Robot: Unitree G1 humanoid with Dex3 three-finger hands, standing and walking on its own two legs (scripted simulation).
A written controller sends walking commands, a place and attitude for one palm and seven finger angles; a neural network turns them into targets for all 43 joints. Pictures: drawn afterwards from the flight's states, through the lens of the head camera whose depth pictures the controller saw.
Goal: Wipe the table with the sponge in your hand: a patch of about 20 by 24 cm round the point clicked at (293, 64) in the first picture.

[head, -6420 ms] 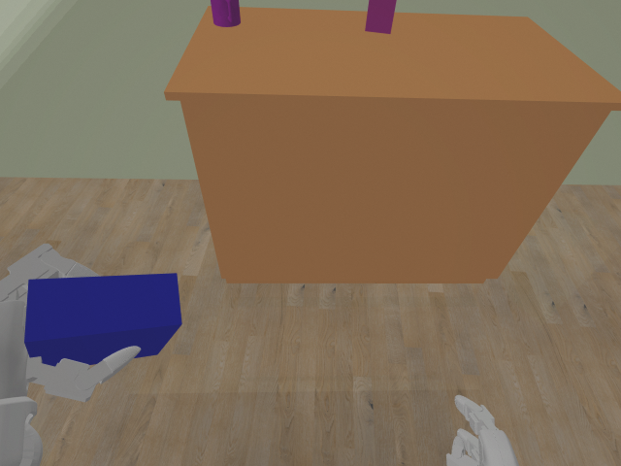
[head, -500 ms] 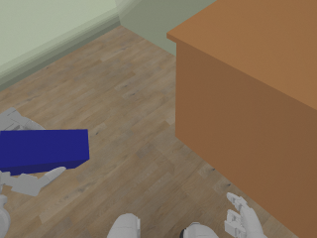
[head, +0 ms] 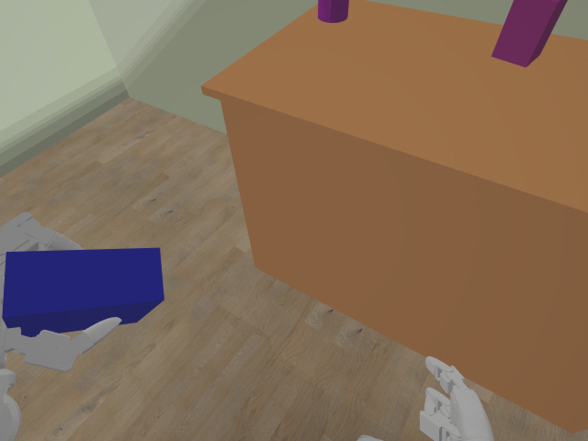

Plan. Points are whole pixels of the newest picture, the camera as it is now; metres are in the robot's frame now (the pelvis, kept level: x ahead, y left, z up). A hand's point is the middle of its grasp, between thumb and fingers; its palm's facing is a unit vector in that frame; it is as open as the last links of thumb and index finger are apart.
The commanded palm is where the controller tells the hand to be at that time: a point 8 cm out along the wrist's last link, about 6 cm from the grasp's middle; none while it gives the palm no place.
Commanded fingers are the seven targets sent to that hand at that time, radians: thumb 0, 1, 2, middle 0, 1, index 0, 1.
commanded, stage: turn to face it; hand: left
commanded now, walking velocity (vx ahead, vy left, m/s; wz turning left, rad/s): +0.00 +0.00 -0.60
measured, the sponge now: (106, 292) +0.21 +0.22 +0.16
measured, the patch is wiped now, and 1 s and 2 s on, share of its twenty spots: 0.00 0.00 0.00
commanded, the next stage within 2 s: take the last steps up to it in 1.30 s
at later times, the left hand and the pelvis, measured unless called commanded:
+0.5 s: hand (175, 320) +0.18 +0.13 +0.18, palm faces +0.15 -0.87 -0.47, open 9.6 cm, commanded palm +0.14 +0.18 +0.19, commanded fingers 0.00 0.10 1.30 -1.20 -1.60 -1.20 -1.60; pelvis -0.09 -0.04 +0.00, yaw -16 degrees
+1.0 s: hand (345, 399) +0.14 -0.02 +0.19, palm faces -0.17 -0.84 -0.51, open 9.6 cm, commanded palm +0.12 +0.05 +0.19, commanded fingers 0.00 0.10 1.30 -1.20 -1.60 -1.20 -1.60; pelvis -0.17 -0.09 +0.01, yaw -35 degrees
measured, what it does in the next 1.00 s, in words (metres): walks backwards, turning right: right foot, then left foot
